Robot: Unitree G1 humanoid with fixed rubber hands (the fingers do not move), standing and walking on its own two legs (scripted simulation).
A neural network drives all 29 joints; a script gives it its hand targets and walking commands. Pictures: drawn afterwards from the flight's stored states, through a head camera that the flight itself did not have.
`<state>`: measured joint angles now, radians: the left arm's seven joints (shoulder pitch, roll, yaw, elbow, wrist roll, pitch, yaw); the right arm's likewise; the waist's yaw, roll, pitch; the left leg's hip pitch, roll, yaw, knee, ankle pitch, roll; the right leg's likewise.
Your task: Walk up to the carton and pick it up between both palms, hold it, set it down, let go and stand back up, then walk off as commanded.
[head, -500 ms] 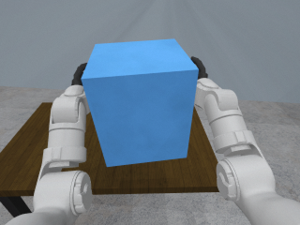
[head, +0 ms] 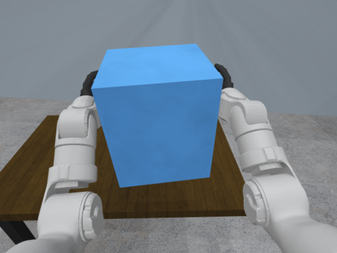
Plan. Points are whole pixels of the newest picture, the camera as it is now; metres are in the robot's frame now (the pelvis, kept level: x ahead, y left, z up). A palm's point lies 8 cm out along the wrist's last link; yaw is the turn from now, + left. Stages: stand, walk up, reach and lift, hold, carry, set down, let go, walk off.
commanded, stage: hold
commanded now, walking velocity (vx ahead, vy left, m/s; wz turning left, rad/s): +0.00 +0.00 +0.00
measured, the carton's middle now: (158, 113) +0.36 +0.00 +0.22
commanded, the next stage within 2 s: set down in 0.54 s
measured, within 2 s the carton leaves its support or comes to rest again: neither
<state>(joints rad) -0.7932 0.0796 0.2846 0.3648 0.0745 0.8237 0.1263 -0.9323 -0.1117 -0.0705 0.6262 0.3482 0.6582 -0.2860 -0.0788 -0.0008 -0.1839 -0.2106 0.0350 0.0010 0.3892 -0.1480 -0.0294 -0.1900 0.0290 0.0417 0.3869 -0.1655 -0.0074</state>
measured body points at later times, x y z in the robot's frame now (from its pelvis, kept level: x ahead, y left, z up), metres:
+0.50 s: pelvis +0.00 +0.00 +0.00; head -0.08 +0.01 +0.44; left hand +0.39 +0.15 +0.25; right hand +0.38 -0.15 +0.26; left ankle +0.04 +0.13 -0.74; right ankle +0.03 -0.12 -0.74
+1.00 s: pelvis +0.00 +0.00 +0.00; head -0.06 +0.01 +0.45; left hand +0.41 +0.17 +0.24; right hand +0.41 -0.14 +0.24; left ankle +0.04 +0.13 -0.74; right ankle +0.03 -0.12 -0.74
